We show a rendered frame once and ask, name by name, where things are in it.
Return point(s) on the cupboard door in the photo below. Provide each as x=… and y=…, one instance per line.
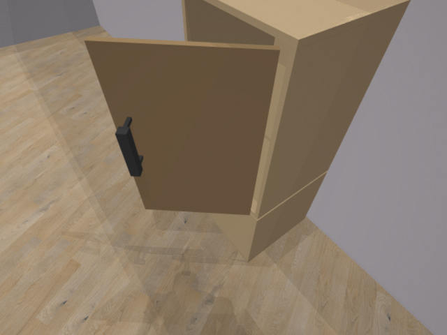
x=199, y=112

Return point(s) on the handle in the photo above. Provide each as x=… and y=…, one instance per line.
x=129, y=151

